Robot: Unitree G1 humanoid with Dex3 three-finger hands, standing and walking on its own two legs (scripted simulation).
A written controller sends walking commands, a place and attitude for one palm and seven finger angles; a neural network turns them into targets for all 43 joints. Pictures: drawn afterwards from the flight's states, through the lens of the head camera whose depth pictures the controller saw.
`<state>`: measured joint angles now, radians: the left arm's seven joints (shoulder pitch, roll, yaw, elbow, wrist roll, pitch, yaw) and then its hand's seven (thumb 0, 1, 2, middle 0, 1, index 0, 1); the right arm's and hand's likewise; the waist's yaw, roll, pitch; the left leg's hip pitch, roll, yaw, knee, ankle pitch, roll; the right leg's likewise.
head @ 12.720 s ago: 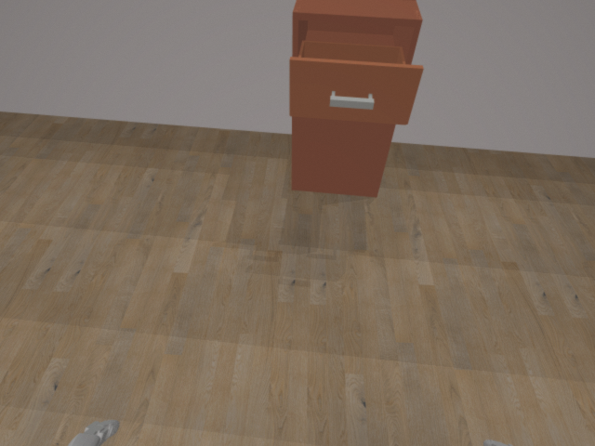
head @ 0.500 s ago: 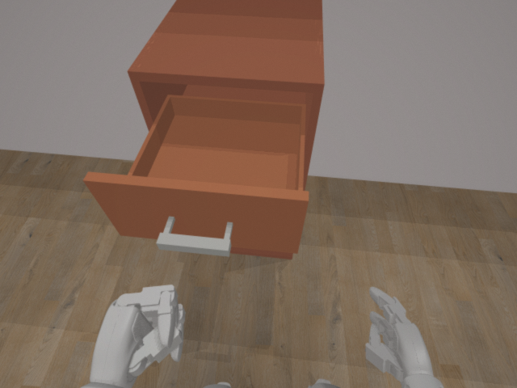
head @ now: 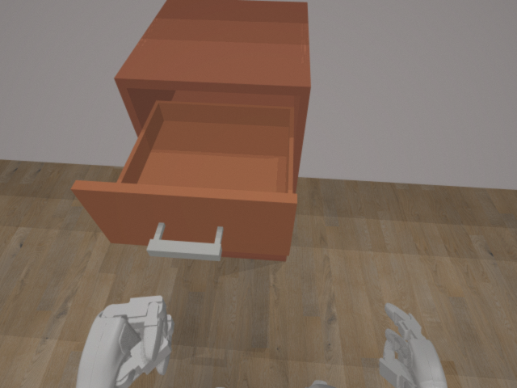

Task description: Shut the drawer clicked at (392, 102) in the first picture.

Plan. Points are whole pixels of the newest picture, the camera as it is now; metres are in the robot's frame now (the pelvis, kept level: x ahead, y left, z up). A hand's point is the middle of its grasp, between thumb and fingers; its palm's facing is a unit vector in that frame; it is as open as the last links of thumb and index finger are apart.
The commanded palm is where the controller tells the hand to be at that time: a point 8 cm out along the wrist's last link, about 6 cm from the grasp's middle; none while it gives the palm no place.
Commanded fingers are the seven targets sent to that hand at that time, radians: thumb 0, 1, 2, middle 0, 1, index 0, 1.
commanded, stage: raise the hand and make a fist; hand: left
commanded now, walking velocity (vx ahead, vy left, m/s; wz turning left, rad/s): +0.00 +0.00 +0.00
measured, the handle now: (187, 239) +0.37 +0.15 -0.02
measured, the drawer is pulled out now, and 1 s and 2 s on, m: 0.29 0.29 0.29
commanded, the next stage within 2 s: bring the fist close to the handle in 0.02 s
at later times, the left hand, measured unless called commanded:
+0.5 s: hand (185, 317) +0.21 +0.11 +0.05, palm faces -0.05 -1.00 -0.04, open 3.3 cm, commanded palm +0.19 +0.17 +0.04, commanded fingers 0.00 0.90 0.90 -1.40 -1.60 -1.40 -1.60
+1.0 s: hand (198, 306) +0.25 +0.11 -0.02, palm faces -0.09 -1.00 -0.03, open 3.3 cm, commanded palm +0.23 +0.17 -0.01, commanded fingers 0.00 0.90 0.90 -1.40 -1.60 -1.40 -1.60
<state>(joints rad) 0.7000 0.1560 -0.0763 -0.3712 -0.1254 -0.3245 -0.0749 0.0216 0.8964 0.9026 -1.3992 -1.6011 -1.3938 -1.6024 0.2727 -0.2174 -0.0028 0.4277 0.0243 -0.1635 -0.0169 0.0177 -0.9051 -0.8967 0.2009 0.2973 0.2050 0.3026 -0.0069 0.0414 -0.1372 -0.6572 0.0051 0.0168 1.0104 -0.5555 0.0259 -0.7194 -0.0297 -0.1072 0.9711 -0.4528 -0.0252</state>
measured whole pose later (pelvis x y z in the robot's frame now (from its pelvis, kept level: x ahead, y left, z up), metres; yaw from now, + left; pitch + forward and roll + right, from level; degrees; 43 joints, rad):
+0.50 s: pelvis -0.01 -0.01 -0.01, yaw +0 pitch +15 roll -1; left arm 0.46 0.15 -0.04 -0.17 -0.13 -0.37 -0.08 0.02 0.90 0.90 -1.40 -1.60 -1.39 -1.60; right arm 0.26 -0.24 0.01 0.46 0.01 -0.18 -0.01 0.02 -0.90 -0.90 0.20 0.30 0.21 0.30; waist -0.03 0.04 -0.14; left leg -0.78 0.01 0.00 1.08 -0.57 0.01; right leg -0.84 -0.03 -0.12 1.05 -0.47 -0.04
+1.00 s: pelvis -0.02 +0.00 -0.04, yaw +0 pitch +21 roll -1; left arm 0.22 0.15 -0.04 0.05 -0.11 -0.41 -0.08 0.02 0.90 0.90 -1.40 -1.60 -1.40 -1.60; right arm 0.20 -0.23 0.01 0.48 -0.01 -0.15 0.00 0.02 -0.90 -0.90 0.20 0.30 0.21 0.30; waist -0.03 0.02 -0.16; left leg -0.98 0.00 0.01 1.24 -0.62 0.02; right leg -1.04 -0.04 -0.11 1.19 -0.51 -0.04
